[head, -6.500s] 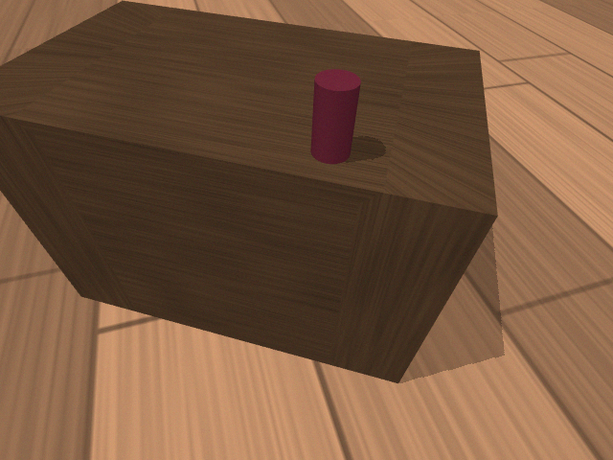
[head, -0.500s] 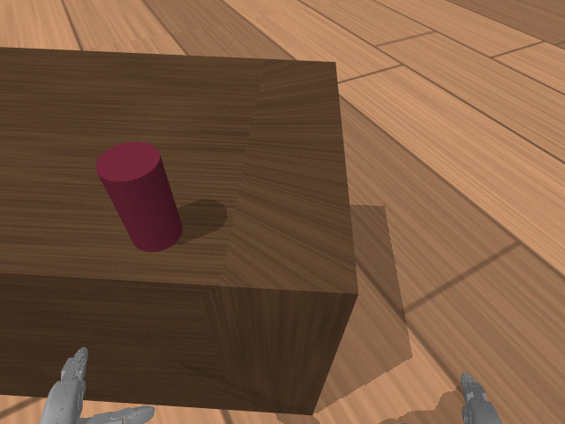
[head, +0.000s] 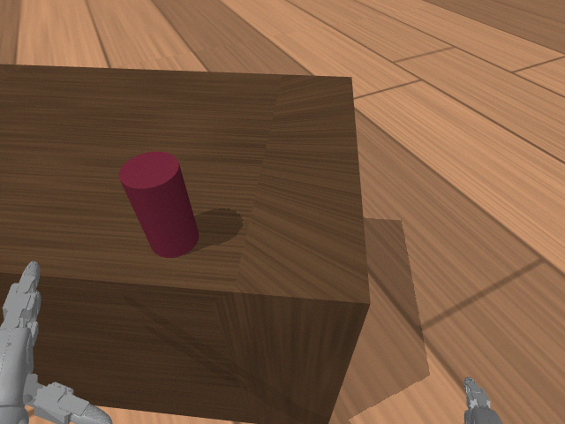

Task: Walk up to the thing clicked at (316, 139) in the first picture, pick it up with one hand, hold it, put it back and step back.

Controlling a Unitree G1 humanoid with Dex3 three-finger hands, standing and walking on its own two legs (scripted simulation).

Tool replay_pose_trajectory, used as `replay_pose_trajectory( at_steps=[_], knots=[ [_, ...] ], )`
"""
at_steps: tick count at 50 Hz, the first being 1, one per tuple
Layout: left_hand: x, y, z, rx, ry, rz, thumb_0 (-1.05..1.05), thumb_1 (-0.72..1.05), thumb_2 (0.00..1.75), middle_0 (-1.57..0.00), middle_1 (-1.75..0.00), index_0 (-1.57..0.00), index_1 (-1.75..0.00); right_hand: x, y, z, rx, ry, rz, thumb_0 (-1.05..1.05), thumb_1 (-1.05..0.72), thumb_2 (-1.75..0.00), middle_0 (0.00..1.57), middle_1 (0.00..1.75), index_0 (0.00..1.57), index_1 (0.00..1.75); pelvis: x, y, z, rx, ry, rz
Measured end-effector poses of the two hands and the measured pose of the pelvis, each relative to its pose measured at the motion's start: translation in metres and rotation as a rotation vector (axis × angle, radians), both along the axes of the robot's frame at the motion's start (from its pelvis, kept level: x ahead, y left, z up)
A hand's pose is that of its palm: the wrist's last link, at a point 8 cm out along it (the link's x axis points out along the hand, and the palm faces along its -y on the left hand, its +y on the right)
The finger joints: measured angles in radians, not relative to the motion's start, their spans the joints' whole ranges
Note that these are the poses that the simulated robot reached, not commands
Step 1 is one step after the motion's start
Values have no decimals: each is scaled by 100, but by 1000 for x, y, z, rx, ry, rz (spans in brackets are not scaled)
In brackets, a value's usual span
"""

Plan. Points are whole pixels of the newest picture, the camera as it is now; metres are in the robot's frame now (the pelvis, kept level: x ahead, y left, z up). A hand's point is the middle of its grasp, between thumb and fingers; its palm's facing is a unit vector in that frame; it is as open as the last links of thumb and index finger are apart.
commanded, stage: rise first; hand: left
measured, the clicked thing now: (163, 207) +0.40 +0.21 +0.10
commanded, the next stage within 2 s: go down in 1.02 s
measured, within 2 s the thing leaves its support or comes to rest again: neither
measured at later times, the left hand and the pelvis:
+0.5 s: hand (18, 335) +0.17 +0.27 +0.15, palm faces +0.43 -0.78 -0.45, open 17.6 cm; pelvis -0.02 -0.01 +0.00, yaw +1 degrees
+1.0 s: hand out of the picture +0.17 +0.27 +0.20, palm faces +0.49 -0.74 -0.45, open 17.7 cm; pelvis -0.02 -0.01 +0.00, yaw +1 degrees
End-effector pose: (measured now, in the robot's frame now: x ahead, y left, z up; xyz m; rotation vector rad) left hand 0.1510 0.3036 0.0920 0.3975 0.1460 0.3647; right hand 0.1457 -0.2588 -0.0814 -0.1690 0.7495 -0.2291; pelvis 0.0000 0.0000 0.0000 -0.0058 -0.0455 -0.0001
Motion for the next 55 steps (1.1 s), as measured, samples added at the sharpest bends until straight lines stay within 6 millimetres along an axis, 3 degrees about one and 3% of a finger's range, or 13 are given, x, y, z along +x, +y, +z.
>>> replay_pose_trajectory(
  at_steps=[22, 55],
  knots=[
    [-19, 3, 73, 183, -273, -25, -1, -56, 1, -5, -4, -5, -4, -4, -10, 0, -2, -31, -4, -1, 51, -2, 6, 5, 5, 5, -14, -6, 0, 5, -27, 14],
    [-23, 3, 133, 325, -511, -56, -1, -61, 8, -6, -5, -4, -7, -11, -15, 5, -7, -78, -13, -1, 49, -6, 6, 5, 5, 5, -21, -6, 0, 7, -30, 11]
  ],
)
